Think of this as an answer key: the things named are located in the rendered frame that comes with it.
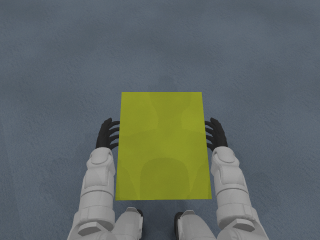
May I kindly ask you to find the robot thigh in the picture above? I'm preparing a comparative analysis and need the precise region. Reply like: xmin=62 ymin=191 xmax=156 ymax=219
xmin=111 ymin=211 xmax=143 ymax=240
xmin=177 ymin=214 xmax=217 ymax=240

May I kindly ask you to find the right robot thigh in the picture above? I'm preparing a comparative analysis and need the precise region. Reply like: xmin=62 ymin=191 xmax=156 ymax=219
xmin=177 ymin=214 xmax=217 ymax=240

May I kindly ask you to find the carton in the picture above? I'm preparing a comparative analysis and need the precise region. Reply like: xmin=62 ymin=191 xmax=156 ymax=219
xmin=115 ymin=92 xmax=212 ymax=201

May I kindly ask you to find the right robot upper arm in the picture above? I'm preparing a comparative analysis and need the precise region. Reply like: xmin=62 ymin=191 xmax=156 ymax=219
xmin=216 ymin=227 xmax=268 ymax=240

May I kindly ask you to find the robot left hand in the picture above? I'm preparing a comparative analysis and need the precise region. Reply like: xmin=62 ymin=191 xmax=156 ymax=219
xmin=95 ymin=117 xmax=120 ymax=150

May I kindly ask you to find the right robot forearm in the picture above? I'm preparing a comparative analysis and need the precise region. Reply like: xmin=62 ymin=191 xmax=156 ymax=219
xmin=210 ymin=146 xmax=269 ymax=240

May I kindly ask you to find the left robot upper arm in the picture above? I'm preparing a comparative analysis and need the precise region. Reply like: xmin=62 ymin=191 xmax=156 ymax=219
xmin=72 ymin=230 xmax=117 ymax=240

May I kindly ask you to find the left robot forearm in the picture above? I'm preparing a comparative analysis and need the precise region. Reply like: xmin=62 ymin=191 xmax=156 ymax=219
xmin=67 ymin=147 xmax=116 ymax=240

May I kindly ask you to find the robot right hand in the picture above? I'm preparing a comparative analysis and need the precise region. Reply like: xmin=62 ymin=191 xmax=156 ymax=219
xmin=204 ymin=117 xmax=228 ymax=152

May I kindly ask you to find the left robot thigh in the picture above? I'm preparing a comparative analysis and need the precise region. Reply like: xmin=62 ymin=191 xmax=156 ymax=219
xmin=111 ymin=211 xmax=143 ymax=240

